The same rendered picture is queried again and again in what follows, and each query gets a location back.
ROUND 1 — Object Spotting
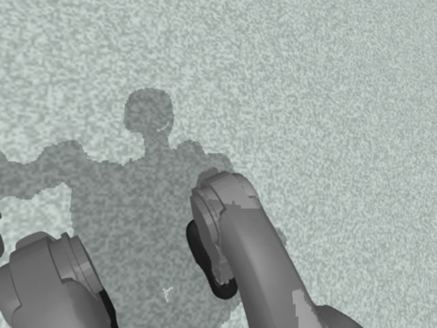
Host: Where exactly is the left robot foot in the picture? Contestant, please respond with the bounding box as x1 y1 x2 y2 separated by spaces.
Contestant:
99 287 119 328

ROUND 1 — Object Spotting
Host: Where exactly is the right robot hand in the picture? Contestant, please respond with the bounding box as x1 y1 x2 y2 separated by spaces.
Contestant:
312 301 363 328

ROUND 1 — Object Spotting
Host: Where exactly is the right robot foot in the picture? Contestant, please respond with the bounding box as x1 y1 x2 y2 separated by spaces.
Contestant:
186 219 238 299

